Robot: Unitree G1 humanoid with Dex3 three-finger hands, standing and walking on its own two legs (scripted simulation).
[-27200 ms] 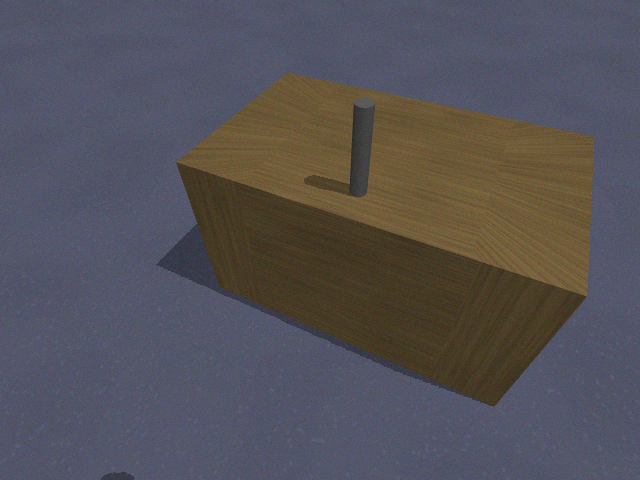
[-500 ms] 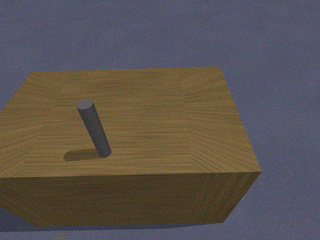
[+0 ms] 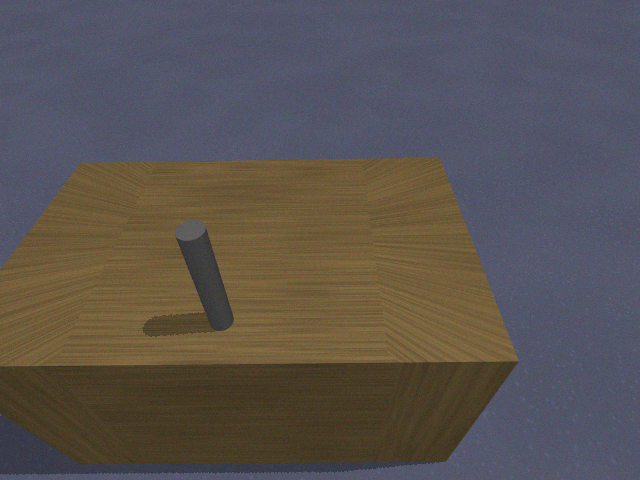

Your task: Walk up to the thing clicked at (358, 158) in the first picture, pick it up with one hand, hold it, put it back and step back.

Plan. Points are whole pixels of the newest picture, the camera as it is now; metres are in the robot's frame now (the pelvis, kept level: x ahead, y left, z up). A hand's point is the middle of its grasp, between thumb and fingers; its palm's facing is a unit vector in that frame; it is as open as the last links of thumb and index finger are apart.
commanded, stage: stand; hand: left
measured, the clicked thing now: (208, 281) +0.47 +0.23 -0.05
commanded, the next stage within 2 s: none
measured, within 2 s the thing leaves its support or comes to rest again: neither
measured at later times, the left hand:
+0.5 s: hand out of the picture +0.05 +0.26 -0.15, palm faces -0.02 -0.94 -0.34, open 7.4 cm
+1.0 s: hand out of the picture +0.08 +0.26 -0.15, palm faces -0.03 -0.94 -0.34, open 7.4 cm
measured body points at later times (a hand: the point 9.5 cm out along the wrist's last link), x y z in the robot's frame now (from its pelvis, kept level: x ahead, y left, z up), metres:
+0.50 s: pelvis +0.00 +0.01 +0.01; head +0.00 +0.01 +0.46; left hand +0.05 +0.31 -0.13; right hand +0.06 -0.29 -0.13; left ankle +0.03 +0.14 -0.74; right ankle +0.00 -0.13 -0.74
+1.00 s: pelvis +0.01 +0.01 +0.01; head +0.03 +0.01 +0.46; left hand +0.08 +0.31 -0.13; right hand +0.08 -0.29 -0.13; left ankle +0.03 +0.14 -0.74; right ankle +0.00 -0.13 -0.74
